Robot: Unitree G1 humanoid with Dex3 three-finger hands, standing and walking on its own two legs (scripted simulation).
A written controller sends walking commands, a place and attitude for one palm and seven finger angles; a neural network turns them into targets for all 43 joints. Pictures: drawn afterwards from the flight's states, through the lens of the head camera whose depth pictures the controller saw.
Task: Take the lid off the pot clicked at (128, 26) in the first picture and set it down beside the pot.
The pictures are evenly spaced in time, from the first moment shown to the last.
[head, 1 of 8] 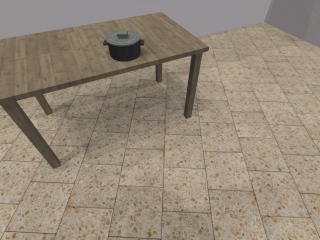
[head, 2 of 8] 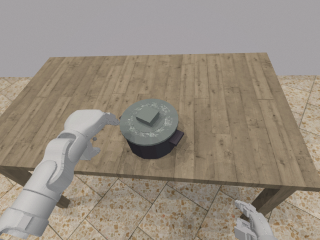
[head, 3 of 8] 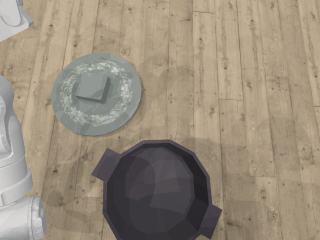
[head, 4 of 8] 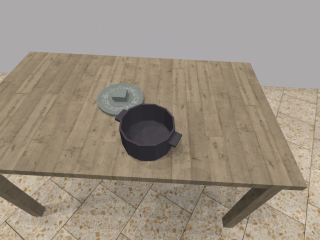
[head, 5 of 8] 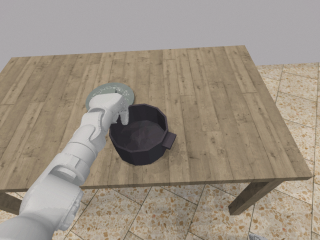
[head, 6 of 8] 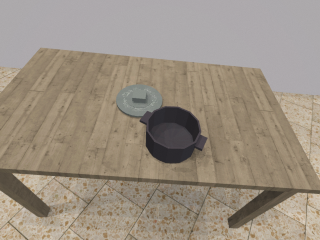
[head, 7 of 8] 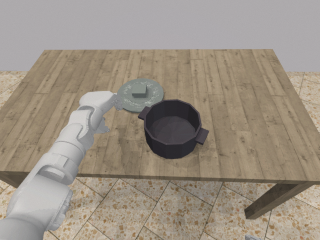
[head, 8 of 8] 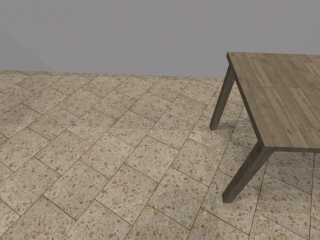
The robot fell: no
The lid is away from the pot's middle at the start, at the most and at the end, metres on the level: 0.00 0.24 0.23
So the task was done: no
